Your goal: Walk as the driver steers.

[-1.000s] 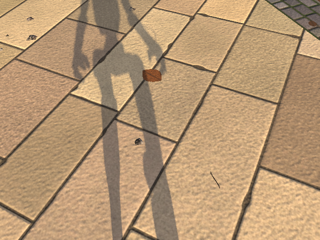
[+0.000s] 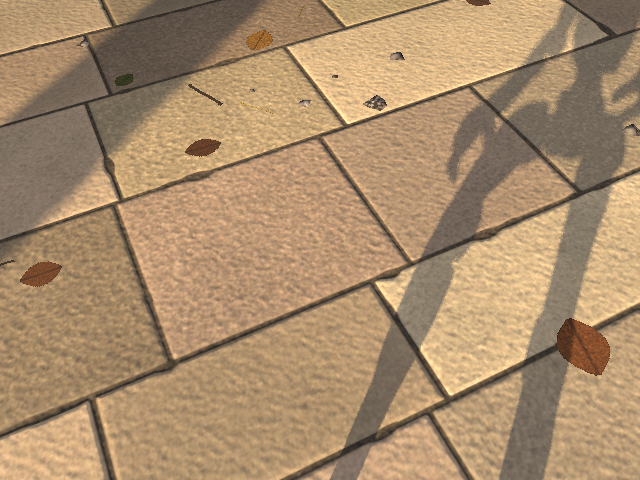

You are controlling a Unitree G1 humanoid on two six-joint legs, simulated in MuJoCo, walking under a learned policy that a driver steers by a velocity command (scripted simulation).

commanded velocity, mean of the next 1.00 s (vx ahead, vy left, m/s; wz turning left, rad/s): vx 0.21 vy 0.00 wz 0.25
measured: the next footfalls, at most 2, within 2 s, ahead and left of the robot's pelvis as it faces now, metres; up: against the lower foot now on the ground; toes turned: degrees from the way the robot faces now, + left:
left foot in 0.16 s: +0.26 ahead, +0.14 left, +0.00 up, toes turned +10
right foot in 0.62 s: +0.45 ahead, -0.04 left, +0.00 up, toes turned +13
